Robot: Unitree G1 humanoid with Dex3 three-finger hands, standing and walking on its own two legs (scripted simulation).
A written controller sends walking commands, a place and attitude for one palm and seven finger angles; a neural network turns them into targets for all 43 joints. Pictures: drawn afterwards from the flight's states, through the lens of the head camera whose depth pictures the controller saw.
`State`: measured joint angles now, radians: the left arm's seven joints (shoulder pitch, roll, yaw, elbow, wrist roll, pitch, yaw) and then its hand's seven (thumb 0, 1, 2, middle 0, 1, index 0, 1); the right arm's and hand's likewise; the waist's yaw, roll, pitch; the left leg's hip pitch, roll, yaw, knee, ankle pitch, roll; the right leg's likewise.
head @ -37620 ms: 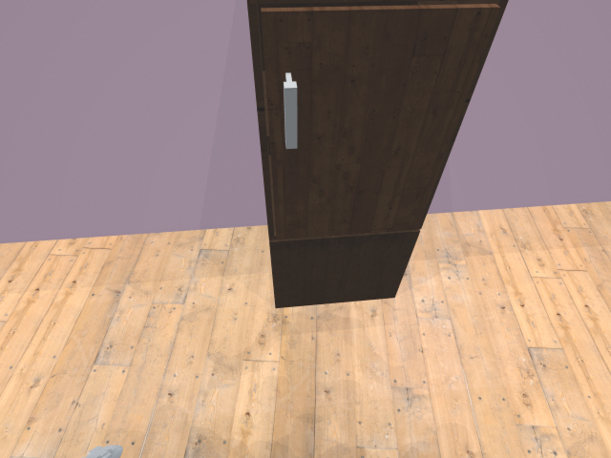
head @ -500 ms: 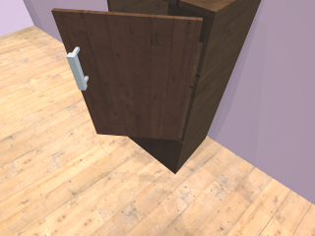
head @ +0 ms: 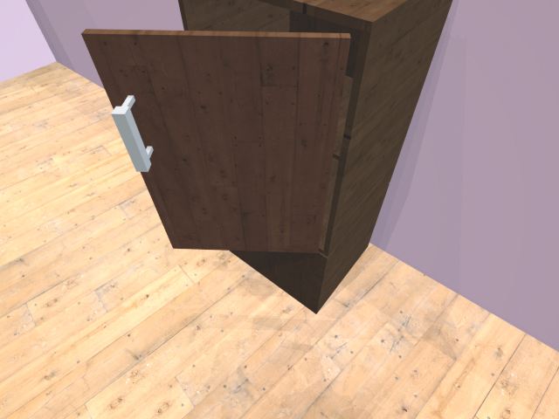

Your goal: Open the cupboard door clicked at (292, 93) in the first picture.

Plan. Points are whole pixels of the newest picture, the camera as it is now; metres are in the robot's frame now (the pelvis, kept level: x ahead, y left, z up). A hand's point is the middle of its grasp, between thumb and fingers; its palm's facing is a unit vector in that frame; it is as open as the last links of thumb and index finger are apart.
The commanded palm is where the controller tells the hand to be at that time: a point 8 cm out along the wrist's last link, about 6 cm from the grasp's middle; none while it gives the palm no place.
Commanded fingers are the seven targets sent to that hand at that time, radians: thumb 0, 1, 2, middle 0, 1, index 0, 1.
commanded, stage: look again from close up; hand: left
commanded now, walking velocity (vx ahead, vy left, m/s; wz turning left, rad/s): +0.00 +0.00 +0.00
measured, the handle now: (136, 134) +0.57 +0.31 +0.09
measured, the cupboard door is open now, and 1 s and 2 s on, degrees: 37 37 37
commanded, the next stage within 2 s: shuffle to correct the standing spot in 0.02 s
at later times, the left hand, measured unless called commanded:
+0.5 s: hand out of the picture +0.01 +0.21 -0.18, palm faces +0.04 -0.97 -0.25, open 7.4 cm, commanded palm none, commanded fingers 0.00 0.90 0.90 -0.20 -0.30 -0.20 -0.30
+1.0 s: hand out of the picture +0.02 +0.30 -0.19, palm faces +0.07 -0.96 -0.28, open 7.4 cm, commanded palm none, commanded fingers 0.00 0.90 0.90 -0.20 -0.30 -0.20 -0.30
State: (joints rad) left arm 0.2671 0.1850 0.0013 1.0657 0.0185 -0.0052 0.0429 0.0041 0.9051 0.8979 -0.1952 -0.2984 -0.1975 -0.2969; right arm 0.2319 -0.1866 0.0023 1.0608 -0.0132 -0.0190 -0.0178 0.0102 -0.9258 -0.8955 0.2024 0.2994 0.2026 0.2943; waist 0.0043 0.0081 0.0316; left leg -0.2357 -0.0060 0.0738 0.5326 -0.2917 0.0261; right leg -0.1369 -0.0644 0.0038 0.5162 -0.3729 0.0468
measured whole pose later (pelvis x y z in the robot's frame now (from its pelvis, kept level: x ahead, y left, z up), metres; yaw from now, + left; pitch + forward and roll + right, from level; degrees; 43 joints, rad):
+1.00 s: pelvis +0.01 +0.08 -0.01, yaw +1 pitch +1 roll +2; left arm 0.27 0.25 0.07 0.99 0.03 0.05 0.04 0.01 0.90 0.90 -0.20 -0.30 -0.20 -0.30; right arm 0.17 -0.18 -0.03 0.92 -0.03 0.00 0.00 0.00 -0.91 -0.90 0.20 0.30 0.20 0.29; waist 0.03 -0.07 0.05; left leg -0.36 0.01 0.11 0.63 -0.30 0.02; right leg -0.39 -0.11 0.00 0.99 -0.56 0.02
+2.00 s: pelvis +0.04 +0.11 +0.00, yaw +1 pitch -1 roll +0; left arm 0.30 0.13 -0.01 1.10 0.01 -0.02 0.04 0.01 0.91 0.90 -0.20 -0.30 -0.20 -0.30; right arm 0.28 -0.16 0.01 1.09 -0.01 -0.03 -0.03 0.02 -0.94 -0.90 0.20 0.30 0.20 0.29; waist 0.00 0.01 0.03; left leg -0.20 -0.01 0.10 0.49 -0.28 0.04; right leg -0.17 -0.03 -0.07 0.50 -0.32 0.00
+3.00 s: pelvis +0.01 +0.10 -0.03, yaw +2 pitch +8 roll +0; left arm 0.29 0.19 0.18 0.21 -0.22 -0.48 -0.19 0.01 0.77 0.84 -0.20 -0.39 -0.20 -0.39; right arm 0.20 -0.23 -0.04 0.68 0.01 -0.24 0.00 0.01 -0.91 -0.90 0.21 0.30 0.20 0.29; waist -0.03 -0.01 -0.11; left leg -0.59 0.01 0.08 0.81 -0.36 0.03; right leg -0.55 -0.03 -0.07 0.83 -0.42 -0.02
